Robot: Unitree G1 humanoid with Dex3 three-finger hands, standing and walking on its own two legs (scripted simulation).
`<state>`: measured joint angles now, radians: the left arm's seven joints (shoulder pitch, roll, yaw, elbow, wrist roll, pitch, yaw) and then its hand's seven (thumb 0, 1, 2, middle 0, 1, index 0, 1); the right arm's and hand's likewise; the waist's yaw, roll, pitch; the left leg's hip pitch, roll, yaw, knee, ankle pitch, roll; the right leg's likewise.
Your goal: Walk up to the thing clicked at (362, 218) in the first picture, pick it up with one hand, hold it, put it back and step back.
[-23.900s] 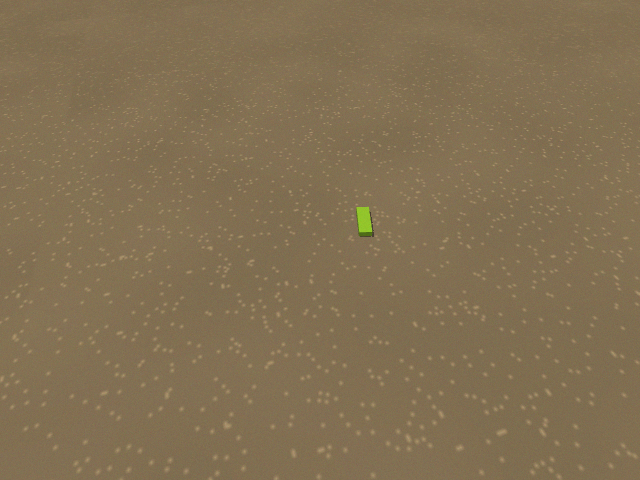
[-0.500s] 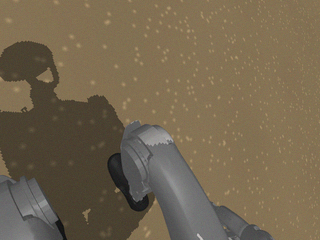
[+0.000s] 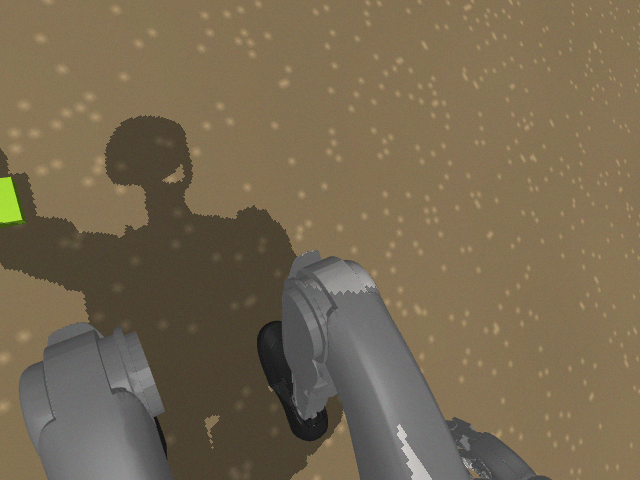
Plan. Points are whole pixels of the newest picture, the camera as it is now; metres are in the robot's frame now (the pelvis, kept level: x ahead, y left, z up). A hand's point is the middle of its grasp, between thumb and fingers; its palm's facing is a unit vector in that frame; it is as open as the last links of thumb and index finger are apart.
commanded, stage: settle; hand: left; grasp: from above
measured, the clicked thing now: out of the picture +0.47 +0.31 -0.27
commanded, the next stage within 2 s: lift in 0.40 s
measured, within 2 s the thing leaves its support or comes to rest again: neither
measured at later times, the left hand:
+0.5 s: hand out of the picture +0.46 +0.30 -0.16, palm faces -0.46 -0.05 -0.89, open 8.2 cm
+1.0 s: hand out of the picture +0.41 +0.31 -0.07, palm faces -0.48 -0.09 -0.87, open 8.3 cm
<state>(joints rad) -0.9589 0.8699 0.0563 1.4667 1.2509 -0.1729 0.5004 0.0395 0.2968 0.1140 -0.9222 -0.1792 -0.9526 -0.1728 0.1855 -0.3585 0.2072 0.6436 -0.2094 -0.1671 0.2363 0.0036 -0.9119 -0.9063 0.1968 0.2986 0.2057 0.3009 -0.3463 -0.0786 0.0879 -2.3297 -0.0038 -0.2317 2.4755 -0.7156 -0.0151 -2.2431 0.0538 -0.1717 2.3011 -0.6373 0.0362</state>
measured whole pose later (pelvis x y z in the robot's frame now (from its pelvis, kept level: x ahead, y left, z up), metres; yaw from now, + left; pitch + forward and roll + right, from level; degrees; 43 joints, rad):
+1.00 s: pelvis -0.01 +0.00 +0.07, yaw +8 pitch +36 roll -7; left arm -0.79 0.63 -0.04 1.06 1.13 -0.15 0.14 0.01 0.29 0.20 -0.87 -0.28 -0.89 -0.25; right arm 0.21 -0.30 0.01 0.66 -0.06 0.04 0.11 0.01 -0.91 -0.91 0.20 0.30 0.21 0.30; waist -0.18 0.04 -0.14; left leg -2.17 -0.01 -0.10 2.20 -0.66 0.00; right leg -2.11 0.01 -0.06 2.12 -0.63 0.03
